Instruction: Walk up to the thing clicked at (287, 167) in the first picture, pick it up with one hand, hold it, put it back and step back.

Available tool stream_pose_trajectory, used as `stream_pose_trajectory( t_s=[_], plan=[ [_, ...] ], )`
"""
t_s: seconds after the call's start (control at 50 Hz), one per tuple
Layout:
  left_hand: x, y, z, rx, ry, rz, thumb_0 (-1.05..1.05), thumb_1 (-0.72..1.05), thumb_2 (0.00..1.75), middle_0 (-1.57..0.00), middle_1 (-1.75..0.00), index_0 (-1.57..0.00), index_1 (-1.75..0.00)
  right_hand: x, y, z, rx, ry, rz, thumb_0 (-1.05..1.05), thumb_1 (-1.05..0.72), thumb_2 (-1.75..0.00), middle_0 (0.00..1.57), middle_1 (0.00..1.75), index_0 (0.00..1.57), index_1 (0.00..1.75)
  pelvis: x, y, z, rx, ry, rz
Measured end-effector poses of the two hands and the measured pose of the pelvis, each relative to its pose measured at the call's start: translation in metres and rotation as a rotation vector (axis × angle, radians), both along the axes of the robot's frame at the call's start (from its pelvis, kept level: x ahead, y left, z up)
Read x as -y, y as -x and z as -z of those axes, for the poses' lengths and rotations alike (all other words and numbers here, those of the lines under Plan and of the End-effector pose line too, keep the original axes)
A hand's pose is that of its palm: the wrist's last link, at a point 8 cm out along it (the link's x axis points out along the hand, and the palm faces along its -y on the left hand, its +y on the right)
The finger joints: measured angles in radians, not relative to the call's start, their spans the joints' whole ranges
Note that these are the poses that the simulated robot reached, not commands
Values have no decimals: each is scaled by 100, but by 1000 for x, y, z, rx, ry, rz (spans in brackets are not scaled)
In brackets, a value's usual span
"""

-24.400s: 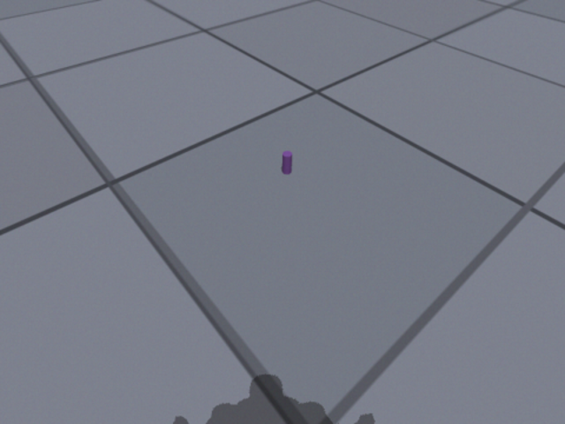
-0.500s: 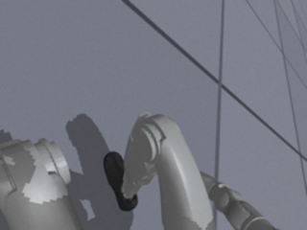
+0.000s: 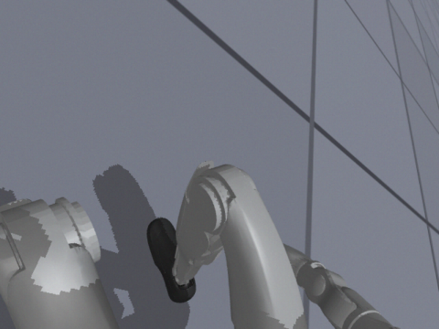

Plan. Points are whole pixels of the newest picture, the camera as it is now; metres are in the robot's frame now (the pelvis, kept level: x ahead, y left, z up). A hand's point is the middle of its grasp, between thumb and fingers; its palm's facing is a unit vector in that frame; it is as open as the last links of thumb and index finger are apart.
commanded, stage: withdraw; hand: left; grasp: from the side
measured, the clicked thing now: out of the picture +0.42 +0.29 -0.22
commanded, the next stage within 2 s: rise in 0.22 s
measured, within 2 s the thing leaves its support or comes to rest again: neither
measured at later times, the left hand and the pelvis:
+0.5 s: hand out of the picture +0.37 +0.37 -0.08, palm faces +0.34 -0.92 -0.18, open 17.6 cm; pelvis +0.01 -0.01 +0.03, yaw +5 degrees
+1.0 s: hand out of the picture +0.27 +0.32 +0.10, palm faces +0.28 -0.85 -0.45, open 17.4 cm; pelvis +0.04 -0.02 +0.21, yaw +13 degrees
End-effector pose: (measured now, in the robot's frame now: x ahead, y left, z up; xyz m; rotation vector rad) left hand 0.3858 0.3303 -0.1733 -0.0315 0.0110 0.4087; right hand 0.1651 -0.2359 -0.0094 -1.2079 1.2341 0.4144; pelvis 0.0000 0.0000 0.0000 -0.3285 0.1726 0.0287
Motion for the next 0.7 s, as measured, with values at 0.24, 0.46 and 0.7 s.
stream_pose_trajectory(
  t_s=[0.24, 0.46, 0.7],
  plan=[
    [-54, 18, -55, 78, -103, 7, -1, -57, 10, -10, -5, -9, -6, 2, -5, -1, 45, -44, 85, 0, -91, -91, 21, 30, 21, 30, 2, -3, -7, -52, -16, -17],
    [-76, 52, -97, -131, -121, 55, -1, -59, 8, -7, -4, -6, -5, -8, -42, 3, 185, -210, 235, 0, -91, -91, 21, 30, 21, 30, 4, -7, -28, -168, -62, -54],
    [-114, 91, -193, -435, -297, -59, -1, -54, 8, -7, -6, -7, -7, -7, -43, 9, 192, -370, 490, 0, -91, -91, 21, 30, 20, 30, 9, -14, -69, -330, -126, -96]
  ],
)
